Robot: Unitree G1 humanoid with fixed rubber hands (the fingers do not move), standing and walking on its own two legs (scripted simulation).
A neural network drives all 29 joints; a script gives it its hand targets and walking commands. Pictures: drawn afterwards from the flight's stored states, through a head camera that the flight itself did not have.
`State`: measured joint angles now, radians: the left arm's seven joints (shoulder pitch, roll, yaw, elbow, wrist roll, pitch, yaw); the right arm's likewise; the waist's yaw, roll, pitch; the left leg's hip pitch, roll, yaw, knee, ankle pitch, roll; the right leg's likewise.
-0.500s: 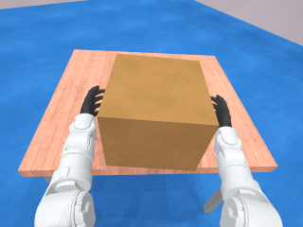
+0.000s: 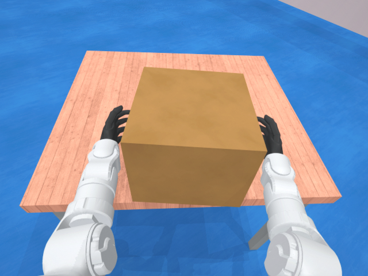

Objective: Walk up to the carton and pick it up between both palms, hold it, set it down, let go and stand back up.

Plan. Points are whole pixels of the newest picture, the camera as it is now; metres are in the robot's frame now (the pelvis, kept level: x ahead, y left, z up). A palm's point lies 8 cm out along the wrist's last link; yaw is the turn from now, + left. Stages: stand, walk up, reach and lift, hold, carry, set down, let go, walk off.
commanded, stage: set down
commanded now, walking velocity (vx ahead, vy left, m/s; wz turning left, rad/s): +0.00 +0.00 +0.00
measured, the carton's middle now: (190, 134) +0.48 +0.01 +0.03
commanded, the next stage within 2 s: none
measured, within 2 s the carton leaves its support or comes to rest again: rests again in 0.50 s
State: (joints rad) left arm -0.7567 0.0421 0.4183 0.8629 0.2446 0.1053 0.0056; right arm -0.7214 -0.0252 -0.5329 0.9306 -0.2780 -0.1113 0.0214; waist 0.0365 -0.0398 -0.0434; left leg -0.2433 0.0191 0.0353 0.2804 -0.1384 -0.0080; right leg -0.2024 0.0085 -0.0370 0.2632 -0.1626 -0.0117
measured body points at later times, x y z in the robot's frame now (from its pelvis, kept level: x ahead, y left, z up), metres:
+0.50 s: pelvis +0.00 +0.00 +0.00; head +0.05 +0.01 +0.45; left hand +0.42 +0.19 +0.06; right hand +0.43 -0.17 +0.06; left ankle +0.00 +0.12 -0.75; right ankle -0.03 -0.11 -0.75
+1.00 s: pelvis +0.00 +0.00 +0.00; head +0.06 +0.02 +0.44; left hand +0.42 +0.19 +0.05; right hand +0.42 -0.17 +0.06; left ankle +0.00 +0.12 -0.75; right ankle -0.03 -0.11 -0.75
